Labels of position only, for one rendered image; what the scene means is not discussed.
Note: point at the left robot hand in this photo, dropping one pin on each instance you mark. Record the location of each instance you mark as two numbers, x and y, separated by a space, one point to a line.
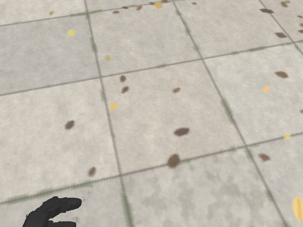
50 209

